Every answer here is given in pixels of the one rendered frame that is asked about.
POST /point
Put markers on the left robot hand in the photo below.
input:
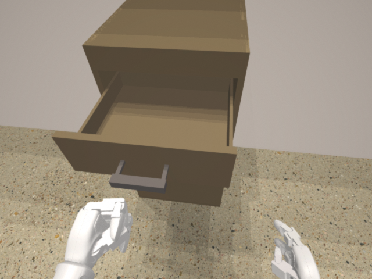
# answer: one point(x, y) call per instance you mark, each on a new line
point(109, 219)

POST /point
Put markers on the cabinet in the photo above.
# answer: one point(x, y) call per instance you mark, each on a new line
point(207, 38)

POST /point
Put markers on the right robot hand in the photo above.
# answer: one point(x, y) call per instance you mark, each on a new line
point(299, 262)

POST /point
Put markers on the drawer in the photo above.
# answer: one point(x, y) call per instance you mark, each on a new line
point(150, 120)

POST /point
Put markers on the robot left forearm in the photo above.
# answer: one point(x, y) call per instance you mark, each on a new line
point(73, 270)

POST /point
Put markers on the handle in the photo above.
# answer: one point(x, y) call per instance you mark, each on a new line
point(119, 180)

